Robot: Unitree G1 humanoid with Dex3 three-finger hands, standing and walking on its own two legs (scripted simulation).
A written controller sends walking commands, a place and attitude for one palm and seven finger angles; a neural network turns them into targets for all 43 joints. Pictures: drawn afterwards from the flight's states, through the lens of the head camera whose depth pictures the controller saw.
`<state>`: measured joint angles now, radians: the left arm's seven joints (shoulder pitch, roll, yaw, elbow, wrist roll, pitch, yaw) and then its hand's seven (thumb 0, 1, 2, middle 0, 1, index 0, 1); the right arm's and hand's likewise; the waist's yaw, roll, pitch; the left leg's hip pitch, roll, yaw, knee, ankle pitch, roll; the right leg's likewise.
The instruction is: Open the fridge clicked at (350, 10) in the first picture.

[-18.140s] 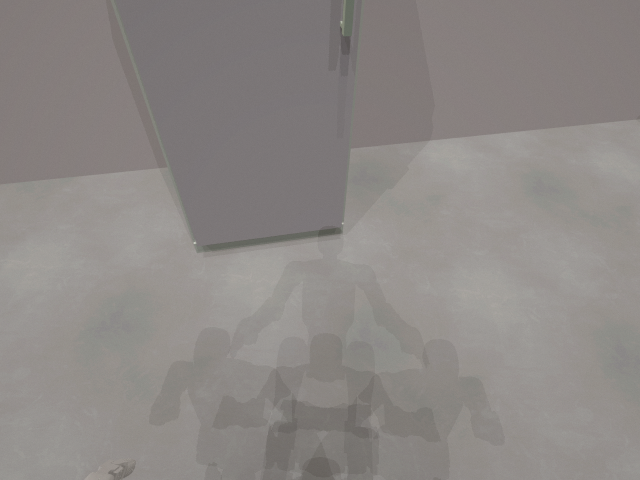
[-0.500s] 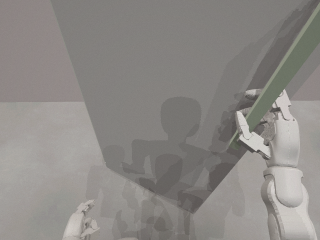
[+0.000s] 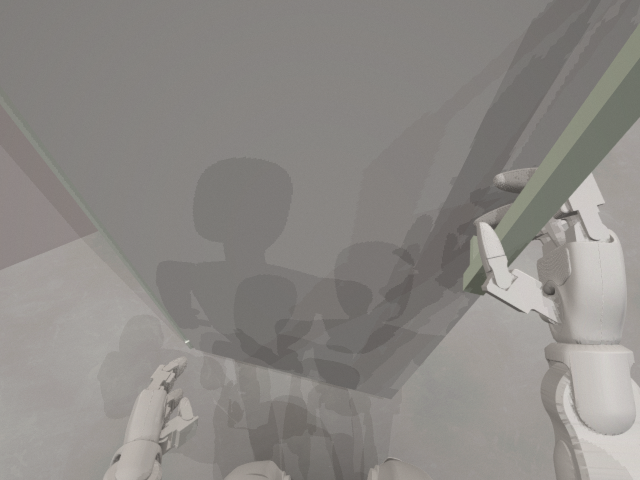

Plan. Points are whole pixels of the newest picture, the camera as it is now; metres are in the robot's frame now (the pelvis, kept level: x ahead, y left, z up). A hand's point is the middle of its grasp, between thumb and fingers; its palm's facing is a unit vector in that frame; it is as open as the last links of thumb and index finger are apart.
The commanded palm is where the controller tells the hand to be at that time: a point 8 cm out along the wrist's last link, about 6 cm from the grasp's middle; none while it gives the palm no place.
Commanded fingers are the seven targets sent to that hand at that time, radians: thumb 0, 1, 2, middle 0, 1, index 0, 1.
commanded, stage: walk backward, drawing the door open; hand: right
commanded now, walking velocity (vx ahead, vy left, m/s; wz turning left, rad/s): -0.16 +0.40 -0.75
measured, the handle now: (550, 160) +0.34 -0.12 +0.26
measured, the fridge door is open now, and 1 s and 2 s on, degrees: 45 72 72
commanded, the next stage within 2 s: stop walking and hold the door back in 0.74 s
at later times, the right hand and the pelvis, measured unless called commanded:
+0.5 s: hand (435, 398) +0.18 -0.05 +0.19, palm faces +0.56 +0.78 -0.27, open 6.7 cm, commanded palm +0.12 -0.08 +0.20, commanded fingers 0.00 -0.90 -0.90 0.45 1.40 0.45 1.40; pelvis -0.02 +0.22 -0.01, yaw -24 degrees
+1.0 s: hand out of the picture +0.09 +0.01 +0.19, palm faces +0.87 +0.37 -0.33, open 6.6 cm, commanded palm +0.04 -0.01 +0.19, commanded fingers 0.00 -0.90 -0.90 0.45 1.40 0.45 1.40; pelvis +0.03 +0.40 +0.01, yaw -40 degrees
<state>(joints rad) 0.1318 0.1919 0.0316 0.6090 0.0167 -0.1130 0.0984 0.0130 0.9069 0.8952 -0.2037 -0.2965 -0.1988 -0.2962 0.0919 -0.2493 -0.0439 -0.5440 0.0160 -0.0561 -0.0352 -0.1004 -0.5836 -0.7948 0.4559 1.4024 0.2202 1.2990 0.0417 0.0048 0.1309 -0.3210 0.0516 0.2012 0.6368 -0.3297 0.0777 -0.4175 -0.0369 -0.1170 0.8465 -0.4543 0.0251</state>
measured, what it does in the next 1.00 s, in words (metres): steps to the left, turning right: right foot, then left foot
